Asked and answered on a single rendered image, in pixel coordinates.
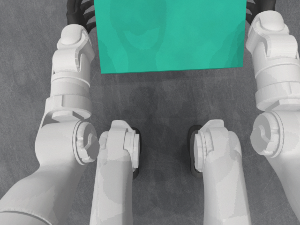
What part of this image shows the robot left hand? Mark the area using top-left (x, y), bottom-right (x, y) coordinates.
top-left (66, 0), bottom-right (96, 34)

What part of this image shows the robot right hand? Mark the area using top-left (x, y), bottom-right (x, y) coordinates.
top-left (246, 0), bottom-right (276, 25)

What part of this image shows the right robot upper arm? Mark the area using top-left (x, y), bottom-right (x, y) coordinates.
top-left (250, 110), bottom-right (300, 222)

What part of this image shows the left robot upper arm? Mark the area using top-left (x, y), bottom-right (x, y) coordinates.
top-left (0, 120), bottom-right (100, 225)

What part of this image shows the carton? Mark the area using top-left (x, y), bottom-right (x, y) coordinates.
top-left (94, 0), bottom-right (247, 74)

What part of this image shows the robot right forearm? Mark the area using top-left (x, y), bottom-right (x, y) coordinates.
top-left (246, 10), bottom-right (300, 111)

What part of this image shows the robot right shin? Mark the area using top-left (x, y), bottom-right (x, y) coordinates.
top-left (195, 120), bottom-right (242, 172)

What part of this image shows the left robot foot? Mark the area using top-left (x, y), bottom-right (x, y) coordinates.
top-left (131, 127), bottom-right (142, 180)

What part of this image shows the robot left forearm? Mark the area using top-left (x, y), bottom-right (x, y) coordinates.
top-left (35, 24), bottom-right (95, 156)

